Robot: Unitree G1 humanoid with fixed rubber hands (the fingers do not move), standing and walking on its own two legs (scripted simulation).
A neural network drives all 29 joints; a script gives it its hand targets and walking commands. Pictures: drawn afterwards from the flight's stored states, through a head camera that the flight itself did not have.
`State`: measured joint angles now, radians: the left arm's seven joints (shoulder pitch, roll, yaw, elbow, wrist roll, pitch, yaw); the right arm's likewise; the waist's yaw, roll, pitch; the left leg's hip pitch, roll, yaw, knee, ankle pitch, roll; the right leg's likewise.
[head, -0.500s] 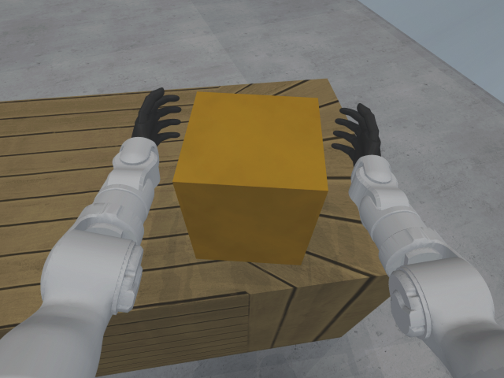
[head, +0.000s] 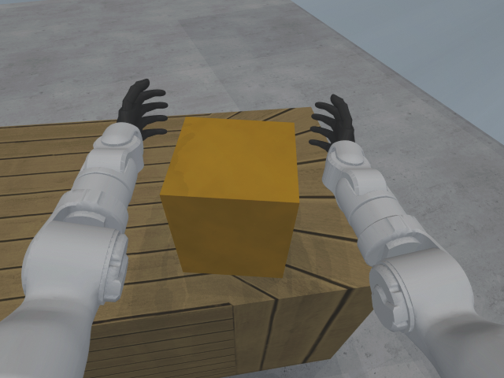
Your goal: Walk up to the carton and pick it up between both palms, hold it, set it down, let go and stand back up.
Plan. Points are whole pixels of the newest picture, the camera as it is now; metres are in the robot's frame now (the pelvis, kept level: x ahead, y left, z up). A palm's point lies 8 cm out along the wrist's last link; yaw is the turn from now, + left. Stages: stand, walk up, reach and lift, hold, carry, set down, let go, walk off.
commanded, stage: set down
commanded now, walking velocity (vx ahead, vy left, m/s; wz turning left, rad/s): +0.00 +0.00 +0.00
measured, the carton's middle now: (236, 200) +0.46 +0.00 +0.00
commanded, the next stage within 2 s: none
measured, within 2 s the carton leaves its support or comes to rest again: neither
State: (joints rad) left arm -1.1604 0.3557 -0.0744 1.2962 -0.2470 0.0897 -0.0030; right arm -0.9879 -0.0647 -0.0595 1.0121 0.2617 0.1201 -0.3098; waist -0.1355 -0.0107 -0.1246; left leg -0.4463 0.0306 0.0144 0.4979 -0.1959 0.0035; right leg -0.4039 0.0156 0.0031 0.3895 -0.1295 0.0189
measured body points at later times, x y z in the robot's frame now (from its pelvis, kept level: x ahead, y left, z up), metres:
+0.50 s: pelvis -0.01 +0.00 +0.00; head +0.00 +0.02 +0.45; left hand +0.42 +0.18 +0.10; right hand +0.36 -0.16 +0.08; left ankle +0.03 +0.11 -0.74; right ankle +0.03 -0.13 -0.74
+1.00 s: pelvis +0.00 +0.02 +0.00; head +0.00 +0.03 +0.45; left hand +0.36 +0.21 +0.06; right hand +0.32 -0.16 +0.06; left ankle +0.03 +0.11 -0.74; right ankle +0.03 -0.13 -0.74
